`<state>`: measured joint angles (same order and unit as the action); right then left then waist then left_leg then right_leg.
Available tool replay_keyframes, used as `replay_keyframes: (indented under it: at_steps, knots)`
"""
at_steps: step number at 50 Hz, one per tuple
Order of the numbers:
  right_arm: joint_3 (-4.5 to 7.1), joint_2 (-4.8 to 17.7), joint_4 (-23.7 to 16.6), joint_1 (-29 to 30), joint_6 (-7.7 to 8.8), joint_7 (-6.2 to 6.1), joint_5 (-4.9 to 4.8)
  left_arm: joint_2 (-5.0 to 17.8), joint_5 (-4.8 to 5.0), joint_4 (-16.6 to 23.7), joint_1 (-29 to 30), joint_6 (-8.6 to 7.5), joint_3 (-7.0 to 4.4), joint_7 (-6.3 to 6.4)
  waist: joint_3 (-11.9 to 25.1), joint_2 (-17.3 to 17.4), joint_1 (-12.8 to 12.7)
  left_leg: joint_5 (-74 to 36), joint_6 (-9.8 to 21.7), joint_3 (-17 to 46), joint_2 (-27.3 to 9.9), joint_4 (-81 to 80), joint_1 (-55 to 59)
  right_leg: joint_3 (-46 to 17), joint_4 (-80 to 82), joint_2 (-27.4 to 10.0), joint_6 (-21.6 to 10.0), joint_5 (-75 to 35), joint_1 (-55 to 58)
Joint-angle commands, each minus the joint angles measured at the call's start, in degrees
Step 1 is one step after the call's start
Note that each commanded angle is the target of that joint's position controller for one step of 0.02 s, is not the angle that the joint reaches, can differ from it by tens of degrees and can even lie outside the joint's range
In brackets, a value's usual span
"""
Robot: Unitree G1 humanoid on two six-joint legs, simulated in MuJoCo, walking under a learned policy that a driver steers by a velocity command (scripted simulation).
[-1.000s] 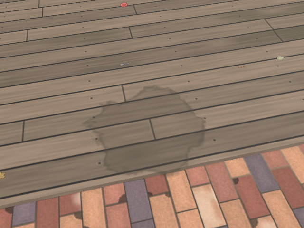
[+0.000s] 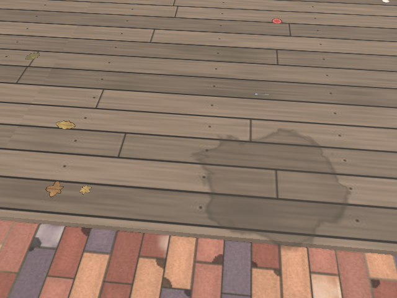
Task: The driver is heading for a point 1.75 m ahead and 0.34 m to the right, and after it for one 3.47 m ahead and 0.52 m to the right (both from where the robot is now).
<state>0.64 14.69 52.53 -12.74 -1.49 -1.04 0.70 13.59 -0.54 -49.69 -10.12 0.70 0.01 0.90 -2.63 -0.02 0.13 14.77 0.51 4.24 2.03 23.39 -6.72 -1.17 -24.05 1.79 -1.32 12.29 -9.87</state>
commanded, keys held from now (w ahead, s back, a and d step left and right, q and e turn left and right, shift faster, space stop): no key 1.00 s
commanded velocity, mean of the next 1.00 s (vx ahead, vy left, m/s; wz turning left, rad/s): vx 0.00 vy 0.00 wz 0.01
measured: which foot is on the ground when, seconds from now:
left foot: down 0.00-1.00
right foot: down 0.00-1.00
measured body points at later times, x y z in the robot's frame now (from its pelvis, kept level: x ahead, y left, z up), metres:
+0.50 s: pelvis -0.01 +0.01 +0.00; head +0.00 +0.01 +0.45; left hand +0.01 +0.26 -0.15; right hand +0.02 -0.24 -0.15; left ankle -0.02 +0.12 -0.74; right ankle +0.01 -0.11 -0.74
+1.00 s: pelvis +0.00 +0.01 +0.00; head +0.01 +0.01 +0.45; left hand +0.00 +0.24 -0.16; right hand -0.01 -0.22 -0.16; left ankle -0.02 +0.12 -0.74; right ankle +0.01 -0.11 -0.74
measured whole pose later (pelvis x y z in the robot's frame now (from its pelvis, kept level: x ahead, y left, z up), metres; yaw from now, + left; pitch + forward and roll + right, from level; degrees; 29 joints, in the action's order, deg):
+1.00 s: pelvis +0.00 +0.01 +0.00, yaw -1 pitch -1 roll +0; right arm -1.0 9.6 66.1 -16.3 0.1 -2.5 0.6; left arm 9.7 -0.5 -65.9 -15.3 0.3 0.5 2.2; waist -1.8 0.0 -0.2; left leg 14.2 1.4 3.4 2.6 22.5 -6.9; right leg -2.2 -23.2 1.1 -0.3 11.7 -10.3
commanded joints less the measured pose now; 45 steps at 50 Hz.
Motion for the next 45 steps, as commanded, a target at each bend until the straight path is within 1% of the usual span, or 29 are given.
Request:
replay_keyframes:
  at_steps: [1, 7, 11, 20, 31, 45]
  knots:
    - [0.99, 6.44, -0.07, -0.46, 1.19, -0.54, -0.04, 7.06, -0.05, 0.49, -0.71, -0.47, -1.87, 0.13, 1.48, 2.58, -0.49, -9.69, 1.47, 5.34, -5.52, -5.13, -3.02, -5.67, 3.35, -5.97, -1.81, -9.17, 3.28]
    - [0.47, 5.95, 3.50, -0.47, 1.30, -0.78, -0.06, 6.60, 0.02, -4.08, -1.50, -0.35, -1.69, 0.25, 0.00, 1.12, -0.45, -6.52, 2.06, 5.59, -5.84, -6.49, -3.23, -5.61, 4.89, -5.66, -1.06, -5.96, 2.21]
    - [0.19, 5.62, 5.57, -0.78, 1.43, -0.88, -0.10, 6.30, 0.02, -6.65, -2.34, -0.37, -1.45, 0.36, -0.16, 0.50, -0.42, -5.78, 2.37, 5.54, -5.89, -6.88, -3.20, -5.63, 5.26, -5.69, -0.80, -5.62, 1.94]
    - [-0.44, 4.13, 9.03, -1.94, 1.53, -1.00, -0.18, 5.16, 0.01, -10.95, -4.55, -0.44, -0.74, 0.69, -0.44, 0.29, -0.43, -5.72, 2.64, 5.03, -5.69, -6.86, -3.41, -5.62, 5.22, -5.84, -0.61, -5.38, 1.22]
    - [-0.88, 2.19, 11.55, -4.04, 1.65, -1.23, -0.21, 3.25, 0.00, -13.85, -6.59, -0.53, -0.25, 1.07, -0.79, 0.26, -0.46, -6.71, 2.62, 4.44, -5.45, -6.18, -3.85, -5.51, 4.68, -5.91, -0.66, -5.89, 0.75]
    - [-0.96, 0.14, 12.95, -6.61, 1.75, -1.53, -0.16, 1.37, 0.01, -15.50, -8.18, -0.60, -0.17, 1.42, -1.15, 0.02, -0.37, -7.68, 2.51, 3.93, -5.36, -5.27, -4.02, -5.43, 4.18, -5.87, -0.83, -6.55, 0.44]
